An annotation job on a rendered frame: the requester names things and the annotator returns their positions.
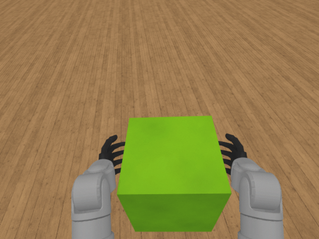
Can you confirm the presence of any carton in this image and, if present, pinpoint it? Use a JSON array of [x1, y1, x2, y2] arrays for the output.
[[117, 116, 232, 232]]

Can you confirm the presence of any left robot hand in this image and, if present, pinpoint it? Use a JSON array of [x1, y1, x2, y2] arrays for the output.
[[99, 135, 125, 175]]

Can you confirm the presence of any right robot forearm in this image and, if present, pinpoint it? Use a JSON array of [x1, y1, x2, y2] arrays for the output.
[[231, 157, 284, 239]]

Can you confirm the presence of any right robot hand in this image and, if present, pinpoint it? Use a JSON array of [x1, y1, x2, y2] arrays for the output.
[[218, 133, 247, 175]]

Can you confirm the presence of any left robot forearm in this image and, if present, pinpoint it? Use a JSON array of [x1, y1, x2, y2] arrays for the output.
[[71, 159, 116, 239]]

